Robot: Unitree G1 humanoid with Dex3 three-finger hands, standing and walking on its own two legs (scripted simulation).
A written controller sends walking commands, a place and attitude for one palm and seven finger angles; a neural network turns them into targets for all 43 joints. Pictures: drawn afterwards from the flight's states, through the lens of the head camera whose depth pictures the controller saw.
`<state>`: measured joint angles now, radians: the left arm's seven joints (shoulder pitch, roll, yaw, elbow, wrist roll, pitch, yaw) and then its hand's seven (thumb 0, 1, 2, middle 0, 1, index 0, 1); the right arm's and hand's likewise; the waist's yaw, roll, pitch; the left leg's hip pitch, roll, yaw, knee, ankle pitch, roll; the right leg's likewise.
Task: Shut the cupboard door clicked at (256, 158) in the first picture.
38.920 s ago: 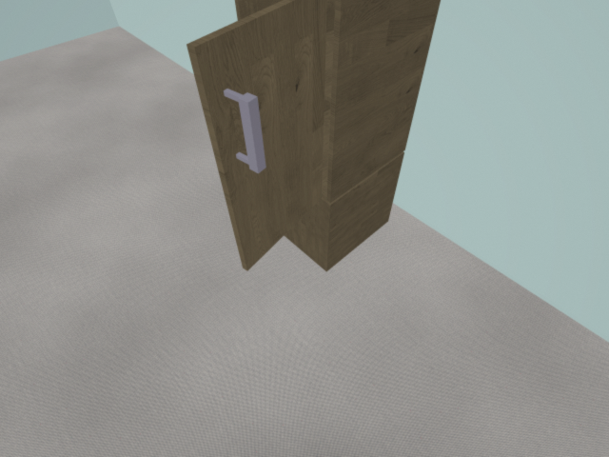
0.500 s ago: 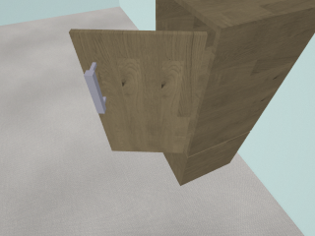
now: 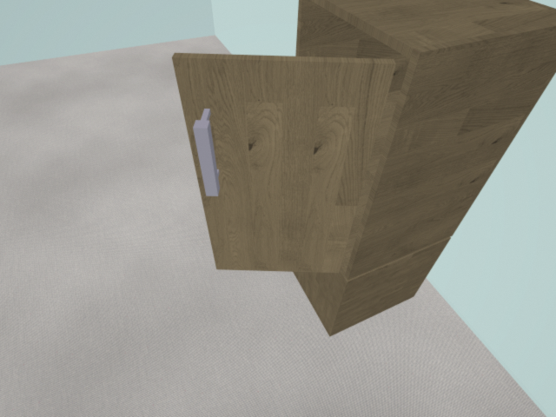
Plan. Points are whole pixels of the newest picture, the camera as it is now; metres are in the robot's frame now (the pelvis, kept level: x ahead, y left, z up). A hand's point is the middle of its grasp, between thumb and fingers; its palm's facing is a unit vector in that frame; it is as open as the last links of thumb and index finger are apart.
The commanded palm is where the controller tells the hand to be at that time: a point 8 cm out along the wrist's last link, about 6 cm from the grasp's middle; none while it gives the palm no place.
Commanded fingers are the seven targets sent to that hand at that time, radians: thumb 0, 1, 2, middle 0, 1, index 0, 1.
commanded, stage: come to a stop and stand still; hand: left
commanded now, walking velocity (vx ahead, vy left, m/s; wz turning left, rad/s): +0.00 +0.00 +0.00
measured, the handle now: (209, 153) +0.52 +0.17 +0.10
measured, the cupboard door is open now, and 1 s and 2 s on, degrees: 64 64 64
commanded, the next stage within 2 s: look again from close up in 0.78 s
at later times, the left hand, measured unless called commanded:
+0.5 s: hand out of the picture +0.01 +0.15 -0.16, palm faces -0.01 -0.97 -0.24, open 7.4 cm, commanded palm none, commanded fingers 0.00 0.90 0.90 -0.20 -0.30 -0.20 -0.30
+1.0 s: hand out of the picture +0.00 +0.13 -0.16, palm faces +0.02 -0.98 -0.20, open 7.4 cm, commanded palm none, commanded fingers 0.00 0.90 0.90 -0.20 -0.30 -0.20 -0.30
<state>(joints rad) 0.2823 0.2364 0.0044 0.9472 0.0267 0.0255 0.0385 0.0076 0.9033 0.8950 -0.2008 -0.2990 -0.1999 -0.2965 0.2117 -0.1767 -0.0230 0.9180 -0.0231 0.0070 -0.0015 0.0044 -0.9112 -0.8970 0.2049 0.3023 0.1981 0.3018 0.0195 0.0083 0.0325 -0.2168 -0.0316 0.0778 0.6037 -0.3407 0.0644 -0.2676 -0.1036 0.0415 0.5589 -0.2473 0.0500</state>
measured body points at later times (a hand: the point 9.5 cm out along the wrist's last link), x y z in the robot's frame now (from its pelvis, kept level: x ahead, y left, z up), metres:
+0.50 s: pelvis -0.02 -0.04 +0.01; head -0.01 -0.05 +0.46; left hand +0.01 +0.20 -0.14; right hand +0.00 -0.29 -0.15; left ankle +0.00 +0.07 -0.73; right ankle +0.04 -0.19 -0.73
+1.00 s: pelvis -0.01 -0.05 +0.01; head +0.00 -0.05 +0.46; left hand +0.00 +0.18 -0.15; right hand -0.02 -0.27 -0.15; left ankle +0.00 +0.07 -0.73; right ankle +0.04 -0.19 -0.73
